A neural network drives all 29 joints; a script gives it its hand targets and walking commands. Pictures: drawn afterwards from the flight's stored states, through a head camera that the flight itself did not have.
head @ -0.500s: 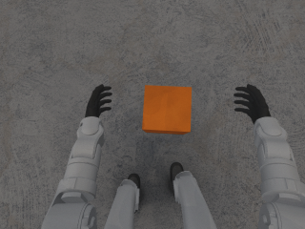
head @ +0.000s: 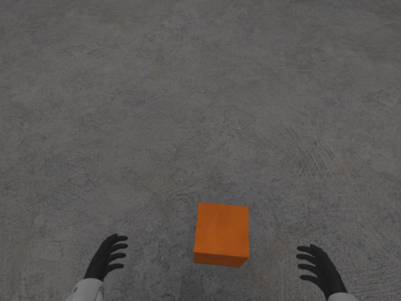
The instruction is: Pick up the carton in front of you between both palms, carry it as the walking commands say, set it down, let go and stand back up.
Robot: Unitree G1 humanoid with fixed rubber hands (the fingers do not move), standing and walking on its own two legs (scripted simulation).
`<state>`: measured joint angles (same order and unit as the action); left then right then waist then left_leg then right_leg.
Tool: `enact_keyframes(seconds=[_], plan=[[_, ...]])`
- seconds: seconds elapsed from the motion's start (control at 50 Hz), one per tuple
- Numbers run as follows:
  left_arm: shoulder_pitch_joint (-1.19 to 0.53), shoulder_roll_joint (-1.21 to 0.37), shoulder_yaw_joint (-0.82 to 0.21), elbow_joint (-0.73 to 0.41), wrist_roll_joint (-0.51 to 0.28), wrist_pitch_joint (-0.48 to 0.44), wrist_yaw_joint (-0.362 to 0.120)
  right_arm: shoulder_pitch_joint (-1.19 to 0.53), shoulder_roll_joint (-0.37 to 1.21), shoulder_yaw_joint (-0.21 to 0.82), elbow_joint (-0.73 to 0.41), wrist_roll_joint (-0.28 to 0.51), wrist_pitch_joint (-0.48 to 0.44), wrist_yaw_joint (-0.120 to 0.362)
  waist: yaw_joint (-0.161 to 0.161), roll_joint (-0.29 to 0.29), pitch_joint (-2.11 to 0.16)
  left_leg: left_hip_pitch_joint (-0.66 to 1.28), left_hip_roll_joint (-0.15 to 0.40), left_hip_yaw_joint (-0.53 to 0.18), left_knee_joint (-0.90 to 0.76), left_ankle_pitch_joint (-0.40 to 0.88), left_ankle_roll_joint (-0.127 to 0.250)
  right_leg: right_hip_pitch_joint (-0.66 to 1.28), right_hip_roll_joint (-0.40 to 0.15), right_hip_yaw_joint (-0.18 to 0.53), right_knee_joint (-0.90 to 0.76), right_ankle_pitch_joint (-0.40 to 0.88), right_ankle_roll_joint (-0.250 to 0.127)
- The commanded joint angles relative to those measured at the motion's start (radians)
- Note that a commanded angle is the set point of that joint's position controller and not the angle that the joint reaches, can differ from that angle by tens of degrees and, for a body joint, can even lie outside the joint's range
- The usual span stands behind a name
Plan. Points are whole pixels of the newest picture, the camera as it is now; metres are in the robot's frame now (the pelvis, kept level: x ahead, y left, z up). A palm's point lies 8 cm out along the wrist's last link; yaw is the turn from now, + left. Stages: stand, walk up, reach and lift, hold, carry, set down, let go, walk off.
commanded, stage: let go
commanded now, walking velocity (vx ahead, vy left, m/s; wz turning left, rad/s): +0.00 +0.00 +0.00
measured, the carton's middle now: (220, 236) +0.41 -0.07 -0.65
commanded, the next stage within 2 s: stand in 0.52 s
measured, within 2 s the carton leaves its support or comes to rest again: neither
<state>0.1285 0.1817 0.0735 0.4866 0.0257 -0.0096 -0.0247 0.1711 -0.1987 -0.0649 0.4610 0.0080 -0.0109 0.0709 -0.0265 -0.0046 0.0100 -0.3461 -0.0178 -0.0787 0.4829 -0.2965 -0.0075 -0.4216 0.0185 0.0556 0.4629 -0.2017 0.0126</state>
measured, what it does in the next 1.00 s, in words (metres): stands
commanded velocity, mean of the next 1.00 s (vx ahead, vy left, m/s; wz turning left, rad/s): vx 0.00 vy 0.00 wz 0.00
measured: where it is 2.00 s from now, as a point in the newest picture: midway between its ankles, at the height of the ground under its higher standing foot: outside the picture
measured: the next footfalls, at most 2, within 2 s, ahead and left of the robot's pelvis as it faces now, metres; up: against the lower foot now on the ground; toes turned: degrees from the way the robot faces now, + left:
none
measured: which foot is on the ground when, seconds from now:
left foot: down 0.00-1.00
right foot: down 0.00-1.00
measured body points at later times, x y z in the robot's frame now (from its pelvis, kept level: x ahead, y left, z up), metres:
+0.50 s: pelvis +0.01 +0.00 +0.00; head +0.02 +0.00 +0.45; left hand +0.18 +0.24 -0.07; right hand +0.18 -0.23 -0.07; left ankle -0.04 +0.12 -0.74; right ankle +0.01 -0.13 -0.74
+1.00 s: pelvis +0.00 -0.01 +0.00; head +0.00 -0.02 +0.45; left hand +0.12 +0.27 -0.10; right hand +0.13 -0.29 -0.11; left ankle -0.04 +0.12 -0.74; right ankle +0.01 -0.13 -0.74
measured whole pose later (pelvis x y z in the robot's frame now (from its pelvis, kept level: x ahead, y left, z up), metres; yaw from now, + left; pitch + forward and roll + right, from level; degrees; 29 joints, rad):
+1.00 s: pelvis +0.00 -0.01 +0.00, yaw +1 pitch -2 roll +0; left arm 0.20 0.27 0.07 0.77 0.03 -0.01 0.03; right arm 0.25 -0.30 -0.06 0.70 -0.02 -0.01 -0.02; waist 0.00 0.04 0.02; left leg -0.14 0.00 -0.08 0.52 -0.35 -0.02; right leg -0.23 0.03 0.03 0.53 -0.27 -0.01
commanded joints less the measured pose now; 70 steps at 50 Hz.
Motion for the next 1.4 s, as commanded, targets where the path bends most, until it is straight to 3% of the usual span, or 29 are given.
enact_keyframes(seconds=[0.0, 0.2, 0.42, 0.44, 0.5, 0.52, 0.54, 0.6, 0.76, 1.38], plan=[[0.024, 0.080, 0.003, -0.118, -0.009, -0.004, -0.010, 0.009, -0.105, -0.014, -0.109, -0.001, -0.001, -0.001, 0.016, 0.061, -0.163, 0.069, -0.017, 0.051, -0.128, 0.261, -0.025, 0.356, 0.038, -0.057, -0.042, 0.243, 0.006], [0.039, 0.098, -0.018, -0.149, -0.028, 0.090, -0.042, 0.021, -0.126, -0.020, -0.126, -0.025, 0.105, 0.004, 0.018, 0.046, 0.042, 0.040, 0.016, 0.044, -0.188, 0.152, -0.008, 0.470, 0.057, -0.072, -0.037, 0.143, 0.007], [0.049, 0.111, -0.001, -0.153, -0.005, 0.124, -0.044, 0.028, -0.111, -0.017, -0.144, -0.028, 0.132, -0.001, 0.031, 0.029, 0.010, 0.143, -0.013, 0.059, -0.132, 0.286, -0.018, 0.474, 0.051, -0.054, -0.047, 0.238, 0.009], [0.103, 0.101, -0.013, -0.084, -0.034, 0.096, -0.024, 0.002, -0.152, -0.018, -0.189, -0.042, 0.182, -0.029, 0.031, 0.004, -0.039, 0.190, -0.015, 0.060, -0.104, 0.364, -0.019, 0.451, 0.077, -0.065, -0.016, 0.232, 0.019], [0.065, 0.110, -0.015, -0.119, -0.026, 0.082, -0.010, 0.031, -0.126, 0.001, -0.178, -0.039, 0.201, -0.047, 0.026, 0.029, -0.035, 0.174, -0.023, 0.059, -0.091, 0.368, -0.015, 0.422, 0.069, -0.053, -0.013, 0.249, 0.018], [0.066, 0.214, 0.027, 0.057, -0.001, 0.057, 0.027, -0.013, -0.216, -0.049, -0.032, -0.005, 0.120, -0.056, 0.033, 0.077, -0.042, 0.169, 0.021, 0.063, -0.012, 0.272, -0.027, 0.296, -0.036, -0.032, 0.013, 0.240, 0.012], [0.073, 0.227, 0.032, 0.061, 0.000, 0.043, 0.043, 0.012, -0.206, -0.048, -0.028, -0.006, 0.079, -0.059, 0.019, 0.070, -0.061, 0.185, 0.024, 0.047, -0.005, 0.238, -0.025, 0.275, -0.038, -0.017, 0.015, 0.223, 0.002], [0.043, 0.195, 0.035, 0.092, 0.000, 0.013, 0.050, 0.012, -0.179, -0.045, 0.025, -0.019, 0.025, -0.062, 0.019, 0.025, -0.030, 0.149, 0.037, 0.020, -0.022, 0.131, -0.015, 0.221, -0.037, -0.004, -0.006, 0.100, -0.010], [0.043, 0.208, 0.032, 0.169, 0.005, -0.014, 0.056, 0.031, -0.210, -0.040, 0.114, -0.032, -0.006, -0.083, 0.024, -0.004, -0.035, 0.155, 0.051, -0.004, -0.017, 0.194, -0.010, 0.234, -0.050, 0.019, -0.004, 0.180, -0.018], [0.042, 0.247, 0.013, 0.289, -0.007, -0.014, 0.052, 0.079, -0.253, -0.015, 0.247, -0.025, -0.016, -0.102, 0.027, 0.005, 0.021, 0.139, 0.076, -0.034, -0.080, 0.078, 0.006, 0.237, -0.077, 0.064, -0.050, 0.068, -0.026]])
